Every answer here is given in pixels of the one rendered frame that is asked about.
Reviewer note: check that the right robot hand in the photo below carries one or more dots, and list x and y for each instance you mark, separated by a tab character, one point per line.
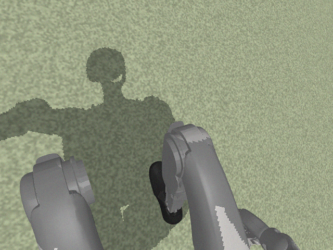
253	226

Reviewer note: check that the right robot arm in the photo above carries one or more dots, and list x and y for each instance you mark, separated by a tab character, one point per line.
273	239

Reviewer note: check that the right robot foot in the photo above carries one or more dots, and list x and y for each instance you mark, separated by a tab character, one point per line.
158	187

